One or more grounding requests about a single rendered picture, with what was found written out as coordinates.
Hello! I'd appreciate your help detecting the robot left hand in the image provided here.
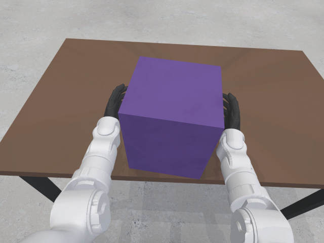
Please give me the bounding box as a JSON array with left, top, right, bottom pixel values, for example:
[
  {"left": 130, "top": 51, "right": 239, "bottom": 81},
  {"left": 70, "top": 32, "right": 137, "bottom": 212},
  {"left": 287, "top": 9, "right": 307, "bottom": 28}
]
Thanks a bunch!
[{"left": 104, "top": 84, "right": 128, "bottom": 120}]

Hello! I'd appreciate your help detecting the left robot upper arm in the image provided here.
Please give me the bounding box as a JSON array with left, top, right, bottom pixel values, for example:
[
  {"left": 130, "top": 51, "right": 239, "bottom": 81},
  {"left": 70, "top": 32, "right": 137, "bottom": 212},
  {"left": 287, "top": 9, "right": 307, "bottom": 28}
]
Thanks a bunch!
[{"left": 18, "top": 188, "right": 111, "bottom": 243}]

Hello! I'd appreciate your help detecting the table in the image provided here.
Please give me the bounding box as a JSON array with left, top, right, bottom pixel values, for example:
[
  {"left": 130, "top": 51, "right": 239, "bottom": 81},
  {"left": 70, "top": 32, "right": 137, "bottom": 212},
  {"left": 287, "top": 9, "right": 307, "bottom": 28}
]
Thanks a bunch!
[{"left": 0, "top": 38, "right": 324, "bottom": 220}]

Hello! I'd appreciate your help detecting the robot right hand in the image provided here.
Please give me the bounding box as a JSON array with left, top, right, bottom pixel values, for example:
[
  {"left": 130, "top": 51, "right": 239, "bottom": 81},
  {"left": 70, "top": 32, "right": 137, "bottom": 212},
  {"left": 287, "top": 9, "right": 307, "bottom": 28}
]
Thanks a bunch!
[{"left": 223, "top": 93, "right": 240, "bottom": 131}]

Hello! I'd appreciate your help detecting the carton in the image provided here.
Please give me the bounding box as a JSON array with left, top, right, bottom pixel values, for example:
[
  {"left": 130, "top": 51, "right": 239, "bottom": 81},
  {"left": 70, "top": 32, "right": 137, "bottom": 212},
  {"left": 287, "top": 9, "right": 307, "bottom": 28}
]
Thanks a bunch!
[{"left": 118, "top": 56, "right": 225, "bottom": 179}]

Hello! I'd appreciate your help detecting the left robot forearm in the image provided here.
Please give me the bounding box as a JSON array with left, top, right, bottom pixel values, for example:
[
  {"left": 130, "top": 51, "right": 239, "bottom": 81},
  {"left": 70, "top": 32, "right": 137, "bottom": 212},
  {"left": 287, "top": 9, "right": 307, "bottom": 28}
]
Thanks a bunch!
[{"left": 50, "top": 116, "right": 120, "bottom": 226}]

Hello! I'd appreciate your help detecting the right robot upper arm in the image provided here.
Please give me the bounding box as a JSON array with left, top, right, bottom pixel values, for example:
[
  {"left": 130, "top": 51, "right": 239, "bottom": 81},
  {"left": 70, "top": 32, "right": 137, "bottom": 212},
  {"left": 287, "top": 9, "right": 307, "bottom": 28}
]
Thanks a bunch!
[{"left": 230, "top": 207, "right": 294, "bottom": 243}]

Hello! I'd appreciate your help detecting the right robot forearm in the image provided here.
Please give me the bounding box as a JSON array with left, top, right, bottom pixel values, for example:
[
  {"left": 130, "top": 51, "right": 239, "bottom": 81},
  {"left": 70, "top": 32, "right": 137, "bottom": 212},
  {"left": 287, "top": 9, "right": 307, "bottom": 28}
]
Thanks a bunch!
[{"left": 216, "top": 129, "right": 294, "bottom": 242}]

